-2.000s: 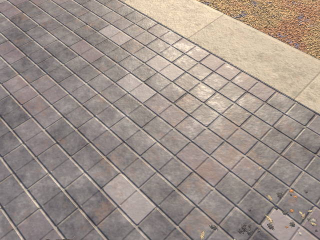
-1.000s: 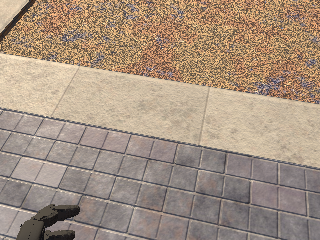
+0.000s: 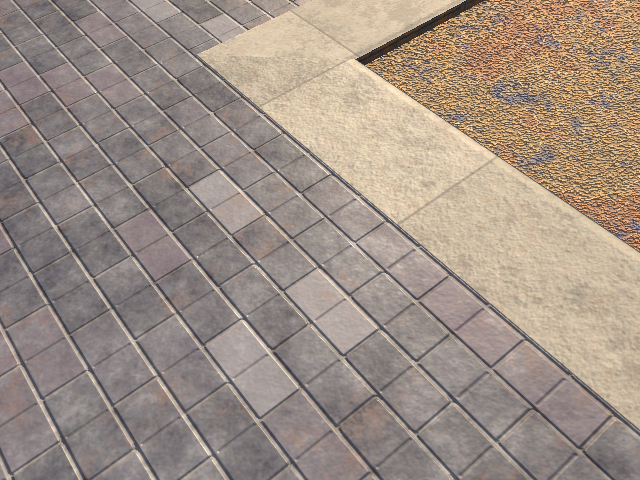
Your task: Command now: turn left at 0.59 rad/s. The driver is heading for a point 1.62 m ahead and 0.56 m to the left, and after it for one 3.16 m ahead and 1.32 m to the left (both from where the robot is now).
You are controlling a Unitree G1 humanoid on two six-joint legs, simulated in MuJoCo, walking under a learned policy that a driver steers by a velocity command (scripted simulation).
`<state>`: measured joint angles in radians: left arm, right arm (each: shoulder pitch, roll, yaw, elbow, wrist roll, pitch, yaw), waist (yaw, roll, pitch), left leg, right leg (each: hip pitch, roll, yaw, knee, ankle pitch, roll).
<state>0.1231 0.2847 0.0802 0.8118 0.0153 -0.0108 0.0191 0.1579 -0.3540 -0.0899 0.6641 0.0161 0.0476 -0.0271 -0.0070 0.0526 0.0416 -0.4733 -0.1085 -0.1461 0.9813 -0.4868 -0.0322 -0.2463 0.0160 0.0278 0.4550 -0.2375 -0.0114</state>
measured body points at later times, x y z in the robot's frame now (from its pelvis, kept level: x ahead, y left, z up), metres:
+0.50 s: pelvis -0.01 +0.05 +0.00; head +0.03 +0.09 +0.45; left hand +0.05 +0.38 -0.12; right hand +0.22 -0.18 -0.07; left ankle -0.02 +0.14 -0.74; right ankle +0.02 -0.10 -0.66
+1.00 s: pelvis +0.01 +0.03 +0.00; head +0.05 +0.02 +0.45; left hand -0.01 +0.33 -0.09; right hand +0.30 -0.15 -0.10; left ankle -0.09 +0.14 -0.68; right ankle +0.08 -0.07 -0.74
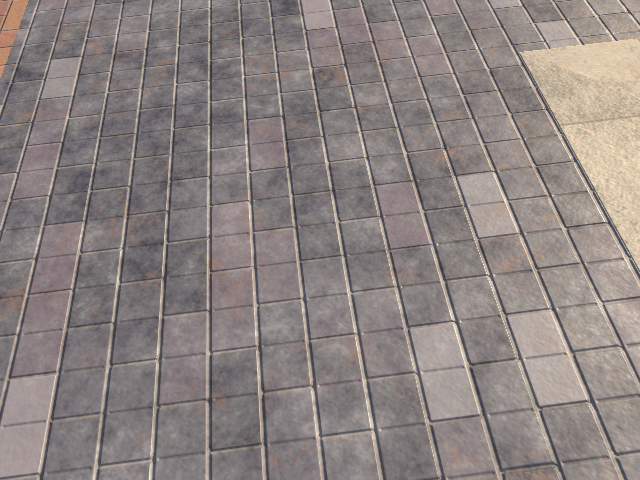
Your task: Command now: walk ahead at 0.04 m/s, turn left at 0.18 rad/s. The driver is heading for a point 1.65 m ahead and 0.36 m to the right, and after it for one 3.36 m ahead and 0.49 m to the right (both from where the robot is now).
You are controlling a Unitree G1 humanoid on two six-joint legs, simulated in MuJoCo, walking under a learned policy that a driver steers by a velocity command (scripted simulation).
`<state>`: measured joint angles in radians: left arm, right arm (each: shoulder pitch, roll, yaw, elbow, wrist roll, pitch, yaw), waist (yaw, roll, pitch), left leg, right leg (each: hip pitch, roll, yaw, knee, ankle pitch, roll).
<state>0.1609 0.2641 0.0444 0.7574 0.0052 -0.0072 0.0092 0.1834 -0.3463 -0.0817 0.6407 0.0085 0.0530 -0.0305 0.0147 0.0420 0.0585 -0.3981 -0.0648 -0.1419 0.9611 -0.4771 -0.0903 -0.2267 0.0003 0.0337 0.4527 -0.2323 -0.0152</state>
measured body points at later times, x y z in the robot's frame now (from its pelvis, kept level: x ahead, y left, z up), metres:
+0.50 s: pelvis +0.13 -0.02 -0.02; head +0.15 -0.03 +0.43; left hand +0.34 +0.23 -0.09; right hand +0.11 -0.32 -0.14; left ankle -0.03 +0.14 -0.74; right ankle +0.22 -0.13 -0.74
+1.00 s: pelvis +0.38 -0.03 -0.01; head +0.42 -0.04 +0.44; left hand +0.35 +0.25 -0.13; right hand +0.62 -0.24 -0.09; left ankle +0.56 +0.09 -0.72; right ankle +0.22 -0.13 -0.74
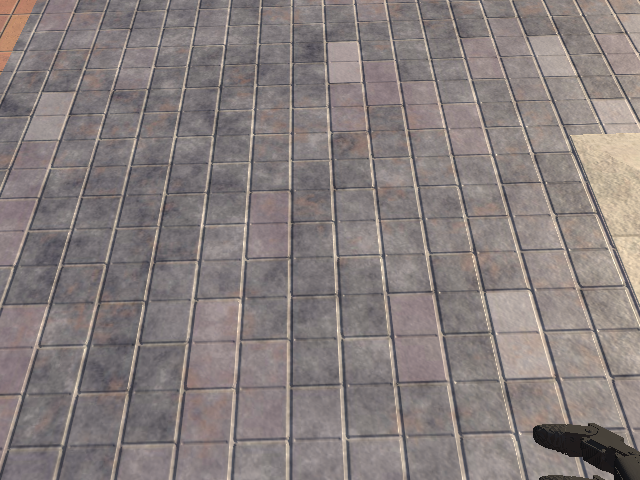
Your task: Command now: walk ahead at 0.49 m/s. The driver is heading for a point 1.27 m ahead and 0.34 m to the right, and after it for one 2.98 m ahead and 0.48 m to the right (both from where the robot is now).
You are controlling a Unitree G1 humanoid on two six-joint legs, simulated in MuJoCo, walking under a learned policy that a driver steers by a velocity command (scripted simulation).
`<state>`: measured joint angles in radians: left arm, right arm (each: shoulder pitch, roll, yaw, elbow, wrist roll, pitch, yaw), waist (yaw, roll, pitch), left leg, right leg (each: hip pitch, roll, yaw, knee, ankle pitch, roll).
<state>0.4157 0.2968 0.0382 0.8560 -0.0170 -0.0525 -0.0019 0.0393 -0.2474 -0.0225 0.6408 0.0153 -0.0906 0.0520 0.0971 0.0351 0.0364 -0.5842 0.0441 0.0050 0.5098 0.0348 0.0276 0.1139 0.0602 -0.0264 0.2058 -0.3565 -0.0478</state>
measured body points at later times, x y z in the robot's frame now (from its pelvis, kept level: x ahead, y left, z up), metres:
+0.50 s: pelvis +0.29 +0.00 +0.01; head +0.32 +0.00 +0.46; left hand +0.51 +0.23 -0.08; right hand +0.30 -0.29 -0.12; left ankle +0.18 +0.12 -0.73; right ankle +0.46 -0.14 -0.70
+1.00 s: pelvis +0.55 -0.04 +0.01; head +0.58 -0.05 +0.46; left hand +0.56 +0.24 -0.11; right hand +0.76 -0.28 -0.08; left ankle +0.74 +0.12 -0.69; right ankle +0.46 -0.13 -0.73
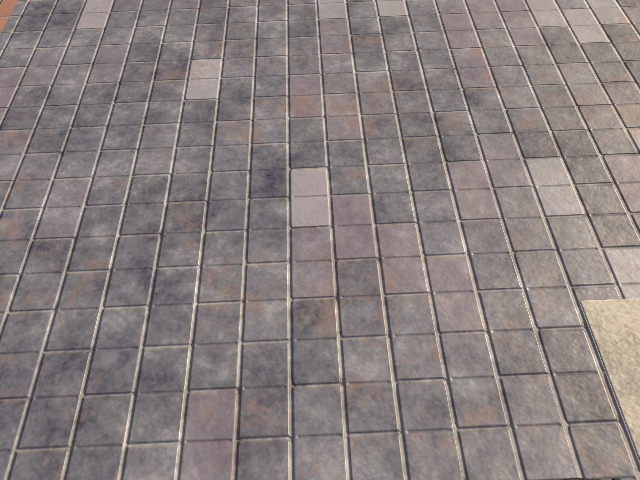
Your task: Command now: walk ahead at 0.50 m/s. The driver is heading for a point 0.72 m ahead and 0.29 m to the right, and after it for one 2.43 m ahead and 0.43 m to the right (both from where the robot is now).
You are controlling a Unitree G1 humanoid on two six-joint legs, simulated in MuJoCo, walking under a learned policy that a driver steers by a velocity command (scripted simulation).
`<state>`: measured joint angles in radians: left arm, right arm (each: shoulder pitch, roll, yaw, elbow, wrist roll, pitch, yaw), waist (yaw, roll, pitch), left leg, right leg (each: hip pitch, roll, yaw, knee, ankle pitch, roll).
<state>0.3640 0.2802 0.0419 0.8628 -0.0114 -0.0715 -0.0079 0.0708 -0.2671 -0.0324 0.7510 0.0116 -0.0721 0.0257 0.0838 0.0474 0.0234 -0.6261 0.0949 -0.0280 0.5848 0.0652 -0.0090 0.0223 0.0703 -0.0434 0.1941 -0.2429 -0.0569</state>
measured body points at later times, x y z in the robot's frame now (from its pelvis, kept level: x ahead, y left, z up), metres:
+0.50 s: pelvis +0.28 +0.04 +0.00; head +0.30 +0.03 +0.45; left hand +0.47 +0.28 -0.11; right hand +0.27 -0.24 -0.13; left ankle +0.21 +0.14 -0.74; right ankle +0.43 -0.15 -0.69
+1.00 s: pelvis +0.54 -0.07 +0.00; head +0.57 -0.10 +0.45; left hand +0.73 +0.17 -0.10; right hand +0.62 -0.39 -0.09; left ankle +0.79 +0.03 -0.69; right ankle +0.47 -0.12 -0.74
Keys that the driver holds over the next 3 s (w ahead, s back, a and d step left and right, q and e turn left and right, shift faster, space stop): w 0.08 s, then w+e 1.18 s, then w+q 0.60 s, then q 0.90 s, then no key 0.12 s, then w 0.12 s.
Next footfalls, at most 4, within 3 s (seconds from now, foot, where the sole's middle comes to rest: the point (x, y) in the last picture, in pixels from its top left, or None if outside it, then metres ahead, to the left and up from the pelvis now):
0.12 left None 0.25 0.14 -0.78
0.66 right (431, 470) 0.51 -0.13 -0.78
1.14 left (397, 324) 0.85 -0.06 -0.78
1.62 right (545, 319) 0.89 -0.42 -0.78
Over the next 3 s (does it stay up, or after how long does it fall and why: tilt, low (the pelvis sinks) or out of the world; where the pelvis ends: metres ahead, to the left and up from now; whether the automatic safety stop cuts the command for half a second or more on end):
stays up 1.13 -0.36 -0.01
